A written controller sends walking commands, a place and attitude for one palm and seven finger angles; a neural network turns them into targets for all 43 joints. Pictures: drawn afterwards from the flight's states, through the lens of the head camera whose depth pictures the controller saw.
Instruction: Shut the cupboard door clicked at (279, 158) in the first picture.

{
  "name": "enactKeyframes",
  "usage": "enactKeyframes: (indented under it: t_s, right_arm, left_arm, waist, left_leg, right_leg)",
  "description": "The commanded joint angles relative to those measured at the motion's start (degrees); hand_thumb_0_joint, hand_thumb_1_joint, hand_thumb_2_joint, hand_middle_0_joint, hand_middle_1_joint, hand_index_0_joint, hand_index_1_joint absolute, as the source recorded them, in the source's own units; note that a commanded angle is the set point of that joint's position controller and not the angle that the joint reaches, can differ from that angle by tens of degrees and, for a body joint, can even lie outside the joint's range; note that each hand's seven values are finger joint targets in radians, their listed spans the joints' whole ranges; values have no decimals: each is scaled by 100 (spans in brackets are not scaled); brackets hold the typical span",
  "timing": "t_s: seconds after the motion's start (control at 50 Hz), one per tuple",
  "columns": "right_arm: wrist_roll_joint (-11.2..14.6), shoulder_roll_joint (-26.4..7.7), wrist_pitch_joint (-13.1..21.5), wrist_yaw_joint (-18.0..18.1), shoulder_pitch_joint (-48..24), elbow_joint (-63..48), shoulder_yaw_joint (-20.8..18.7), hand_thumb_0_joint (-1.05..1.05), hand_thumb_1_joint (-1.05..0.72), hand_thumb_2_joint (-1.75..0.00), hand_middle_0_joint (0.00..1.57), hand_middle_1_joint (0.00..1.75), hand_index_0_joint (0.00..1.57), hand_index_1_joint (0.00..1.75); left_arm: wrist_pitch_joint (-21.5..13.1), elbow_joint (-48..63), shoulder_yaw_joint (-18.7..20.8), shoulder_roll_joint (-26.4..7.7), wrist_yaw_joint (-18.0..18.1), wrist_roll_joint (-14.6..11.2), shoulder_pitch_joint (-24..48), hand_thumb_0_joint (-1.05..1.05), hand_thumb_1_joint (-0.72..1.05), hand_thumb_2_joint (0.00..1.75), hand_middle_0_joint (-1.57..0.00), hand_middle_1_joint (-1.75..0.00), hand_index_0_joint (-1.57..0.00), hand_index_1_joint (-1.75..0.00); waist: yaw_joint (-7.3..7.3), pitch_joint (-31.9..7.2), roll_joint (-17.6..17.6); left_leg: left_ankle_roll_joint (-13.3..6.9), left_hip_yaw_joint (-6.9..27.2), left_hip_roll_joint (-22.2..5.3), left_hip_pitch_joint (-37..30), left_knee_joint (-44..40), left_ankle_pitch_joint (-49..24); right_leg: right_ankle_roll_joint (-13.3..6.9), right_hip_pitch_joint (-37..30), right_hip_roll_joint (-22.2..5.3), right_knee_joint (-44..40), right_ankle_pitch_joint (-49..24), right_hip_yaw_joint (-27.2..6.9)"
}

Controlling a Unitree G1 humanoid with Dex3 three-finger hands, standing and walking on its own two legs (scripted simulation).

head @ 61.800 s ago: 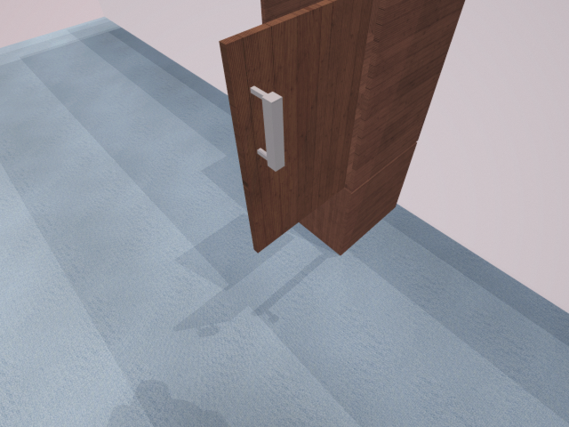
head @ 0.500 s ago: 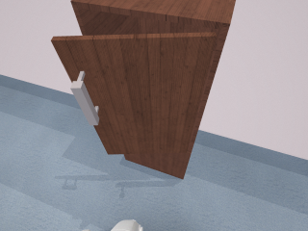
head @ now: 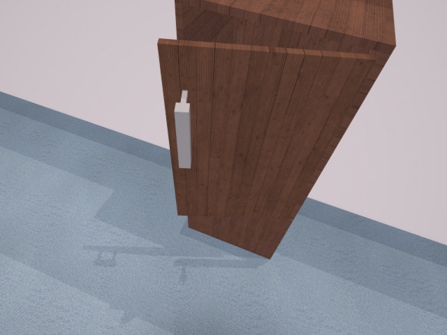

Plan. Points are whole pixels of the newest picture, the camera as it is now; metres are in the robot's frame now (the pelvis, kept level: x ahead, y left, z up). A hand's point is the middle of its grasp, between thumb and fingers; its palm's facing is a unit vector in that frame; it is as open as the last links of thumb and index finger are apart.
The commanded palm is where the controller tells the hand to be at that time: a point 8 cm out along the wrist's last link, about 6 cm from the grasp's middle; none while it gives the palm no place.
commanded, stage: come to a stop and stand still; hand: left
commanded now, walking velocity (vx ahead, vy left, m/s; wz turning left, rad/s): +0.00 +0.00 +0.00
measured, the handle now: (184, 131) +0.48 +0.13 +0.07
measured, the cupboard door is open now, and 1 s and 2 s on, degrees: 21 21 21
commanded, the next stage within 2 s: look again from close up in 0.82 s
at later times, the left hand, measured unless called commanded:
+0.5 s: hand out of the picture -0.06 +0.14 -0.18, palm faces +0.02 -0.99 -0.14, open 7.4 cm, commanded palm none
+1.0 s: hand out of the picture -0.11 +0.11 -0.18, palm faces +0.04 -0.99 -0.13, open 7.4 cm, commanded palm none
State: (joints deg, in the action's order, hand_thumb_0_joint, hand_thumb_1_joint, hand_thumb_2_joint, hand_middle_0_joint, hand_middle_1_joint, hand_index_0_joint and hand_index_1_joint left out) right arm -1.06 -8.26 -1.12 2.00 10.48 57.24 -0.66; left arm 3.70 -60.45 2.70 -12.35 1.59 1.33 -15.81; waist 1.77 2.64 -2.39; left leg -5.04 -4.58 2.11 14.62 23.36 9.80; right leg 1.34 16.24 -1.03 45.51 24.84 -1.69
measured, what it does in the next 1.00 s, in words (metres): steps on the spot: right foot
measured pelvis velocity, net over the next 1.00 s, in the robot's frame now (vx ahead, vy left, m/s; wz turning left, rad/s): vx -0.05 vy -0.02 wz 0.01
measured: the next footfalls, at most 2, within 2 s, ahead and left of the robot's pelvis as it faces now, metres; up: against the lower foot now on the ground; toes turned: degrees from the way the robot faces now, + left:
right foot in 0.10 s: -0.05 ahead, -0.13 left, +0.00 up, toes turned +0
right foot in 1.74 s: +0.04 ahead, -0.10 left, +0.00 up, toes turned +1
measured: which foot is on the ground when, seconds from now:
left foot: down 0.00-1.00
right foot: up 0.00-0.08, down 0.10-1.00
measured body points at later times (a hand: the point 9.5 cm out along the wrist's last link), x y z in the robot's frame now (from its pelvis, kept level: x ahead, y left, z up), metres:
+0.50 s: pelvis -0.05 -0.01 +0.00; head -0.05 +0.00 +0.45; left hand -0.06 +0.19 -0.17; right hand -0.10 -0.23 -0.16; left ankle +0.03 +0.06 -0.74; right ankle -0.09 -0.13 -0.74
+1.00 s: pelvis -0.05 -0.02 -0.01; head -0.04 -0.02 +0.44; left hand -0.11 +0.17 -0.17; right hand -0.06 -0.23 -0.17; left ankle +0.03 +0.06 -0.74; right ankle -0.09 -0.13 -0.74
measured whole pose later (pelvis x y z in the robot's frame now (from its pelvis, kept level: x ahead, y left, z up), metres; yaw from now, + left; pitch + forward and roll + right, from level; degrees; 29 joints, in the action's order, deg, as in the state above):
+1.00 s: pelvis -0.05 -0.02 -0.01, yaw +0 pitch -1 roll -2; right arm -1.2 -7.6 -1.0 0.8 17.8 63.0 -0.8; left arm -1.6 -64.8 -1.1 -4.0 3.1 1.6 -24.0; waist -0.5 1.5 2.1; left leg -1.7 -2.4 -0.4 20.3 29.1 8.8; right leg -1.2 7.7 3.0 25.4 17.0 1.2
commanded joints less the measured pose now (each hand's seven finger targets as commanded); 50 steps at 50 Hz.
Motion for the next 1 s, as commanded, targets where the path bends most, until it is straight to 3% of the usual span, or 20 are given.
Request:
enactKeyframes:
  t_s: [0.0, 0.04, 0.06, 0.1, 0.12, 0.14, 0.16, 0.18, 0.22, 0.28, 0.36, 0.52, 0.68, 0.84, 0.88, 0.9, 0.92, 0.94, 0.96, 0.98]
  right_arm:
    - [39, -957, 141, 59, 551, 41, -237, 0, -90, -90, 20, 30, 20, 30]
    - [89, -898, 147, 50, 501, 135, -215, 0, -90, -90, 20, 30, 20, 30]
    - [108, -797, 145, 34, 494, 163, -200, 0, -90, -90, 20, 30, 20, 30]
    - [118, -631, 151, -11, 495, 243, -149, 0, -90, -90, 20, 30, 20, 30]
    - [105, -620, 153, -32, 564, 307, -136, 0, -90, -90, 20, 30, 20, 30]
    - [71, -666, 139, -45, 634, 334, -149, 0, -90, -90, 20, 30, 20, 30]
    - [57, -666, 158, -28, 640, 420, -138, 0, -90, -90, 20, 30, 20, 30]
    - [76, -655, 172, -27, 707, 478, -130, 0, -90, -90, 20, 30, 20, 30]
    - [80, -672, 177, -31, 786, 571, -103, 0, -90, -90, 20, 30, 20, 30]
    - [78, -622, 111, -35, 861, 707, -82, 0, -90, -90, 20, 30, 20, 30]
    - [48, -615, 66, -13, 971, 764, -93, 0, -90, -90, 20, 30, 20, 30]
    - [37, -467, 52, 3, 1122, 752, -131, 0, -90, -90, 20, 30, 20, 30]
    - [57, -311, 15, 5, 1243, 790, -106, 0, -90, -90, 20, 30, 20, 30]
    - [46, -295, 40, 35, 1183, 776, -90, 0, -90, -90, 20, 30, 20, 30]
    - [58, -288, 52, 36, 1154, 757, -94, 0, -90, -90, 20, 30, 20, 30]
    - [12, -481, 229, -96, 337, 216, -19, 0, -90, -90, 20, 30, 20, 30]
    - [40, -249, 190, -155, 743, 76, -61, 0, -90, -90, 20, 30, 20, 30]
    - [-6, -247, 143, -171, 942, 213, -74, 0, -90, -90, 20, 30, 20, 30]
    - [-6, -241, 167, -178, 1118, 217, -52, 0, -90, -90, 20, 30, 20, 30]
    - [-13, -202, 222, -175, 1183, 229, -29, 0, -90, -90, 20, 30, 20, 30]
  left_arm:
    - [-181, 153, -47, -132, 11, -38, -223, 0, 90, 90, -20, -30, -20, -30]
    - [-217, -63, -66, -102, 48, -36, -564, 0, 90, 90, -20, -30, -20, -30]
    - [-250, -148, -73, -124, 70, -24, -675, 0, 90, 90, -20, -30, -20, -30]
    - [-321, -198, -99, -235, 86, -36, -603, 0, 90, 90, -20, -30, -20, -30]
    - [-317, -199, -112, -283, 85, -46, -580, 0, 90, 90, -20, -30, -20, -30]
    - [-294, -244, -100, -273, 81, -37, -647, 0, 90, 90, -20, -30, -20, -30]
    - [-360, -306, -131, -147, 89, -48, -622, 0, 90, 90, -20, -30, -20, -30]
    - [-389, -297, -163, -92, 95, -52, -572, 0, 90, 90, -20, -30, -20, -30]
    - [-397, -292, -193, -59, 102, -65, -496, 0, 90, 90, -20, -30, -20, -30]
    - [-332, -320, -195, -25, 108, -52, -552, 0, 90, 90, -20, -30, -20, -30]
    - [-281, -395, -176, 23, 96, -44, -791, 0, 90, 90, -20, -30, -20, -30]
    - [-323, -479, -156, 184, 94, -34, -1073, 0, 90, 90, -20, -30, -20, -30]
    - [-368, -524, -188, 261, 112, -41, -1142, 0, 90, 90, -20, -30, -20, -30]
    - [-374, -592, -204, 372, 119, -38, -1295, 0, 90, 90, -20, -30, -20, -30]
    - [-379, -596, -203, 368, 121, -31, -1356, 0, 90, 90, -20, -30, -20, -30]
    - [-671, -505, -314, 147, 249, 130, -1534, 0, 90, 90, -20, -30, -20, -30]
    - [-707, -213, -272, -89, 227, 57, -1112, 0, 90, 90, -20, -30, -20, -30]
    - [-702, -60, -239, -56, 196, 28, -811, 0, 90, 90, -20, -30, -20, -30]
    - [-719, -2, -239, -80, 195, -10, -733, 0, 90, 90, -20, -30, -20, -30]
    - [-763, 37, -229, -35, 188, -20, -784, 0, 90, 90, -20, -30, -20, -30]
  waist:
    - [-217, -689, 789]
    - [-93, -641, 458]
    - [-98, -523, 275]
    - [-186, -234, 128]
    - [-225, -189, 344]
    - [-225, -333, 306]
    - [-229, -385, -253]
    - [-240, -329, -531]
    - [-265, -116, -472]
    - [-235, 479, -69]
    - [-179, 642, 457]
    - [-177, 308, 244]
    - [-276, 608, -16]
    - [-243, 658, 257]
    - [-208, 612, 178]
    - [93, 802, 100]
    - [-425, 389, -20]
    - [-528, 328, 329]
    - [-575, 90, 264]
    - [-506, -175, 601]
  left_leg:
    - [-344, 1568, -1572, -1222, -809, -1124]
    - [-73, 1424, -1378, -732, -765, -508]
    - [160, 1284, -1129, -448, -801, -148]
    - [414, 988, -781, -385, -746, 11]
    - [491, 974, -702, -578, -807, 104]
    - [567, 894, -650, -768, -799, -191]
    - [421, 866, -741, -924, -636, -477]
    - [341, 829, -775, -969, -577, -496]
    - [320, 818, -781, -942, -647, -383]
    - [333, 901, -774, -573, -918, 545]
    - [364, 1085, -801, -141, -1308, 1482]
    - [368, 988, -716, -262, -1136, 1330]
    - [349, 824, -664, -467, -660, 845]
    - [331, 961, -732, -292, -773, 1004]
    - [309, 953, -752, -279, -783, 963]
    - [504, 663, -633, 239, 727, 199]
    - [477, 599, -567, -32, 858, 660]
    - [460, 561, -480, -95, 952, 663]
    - [426, 580, -505, -75, 941, 460]
    - [389, 589, -522, -213, 800, 61]
  right_leg:
    - [-60, -61, -34, -1390, -180, 59]
    - [-127, -755, -58, -2335, -994, 68]
    - [-225, -1003, -163, -2681, -1283, -104]
    - [-454, -785, -556, -2821, -1239, -452]
    - [-489, -518, -607, -2790, -1024, -431]
    - [-446, -551, -474, -2637, -1172, -316]
    - [-394, -527, -433, -2661, -1424, -328]
    - [-366, -494, -463, -2759, -1418, -292]
    - [-334, -356, -491, -2836, -1269, -344]
    - [-327, -103, -410, -2895, -642, -310]
    - [-328, -158, -266, -2693, -400, -241]
    - [-373, -73, -253, -2770, -168, -269]
    - [-405, 517, -357, -3127, 300, -486]
    - [-394, 409, -286, -2952, 9, -444]
    - [-381, 298, -279, -2941, -132, -411]
    - [-372, 291, -548, -3106, -1711, -775]
    - [-494, 650, -814, -3315, -135, -949]
    - [-613, 749, -763, -3218, 450, -941]
    - [-667, 532, -652, -2987, 122, -813]
    - [-673, 246, -597, -2728, -591, -617]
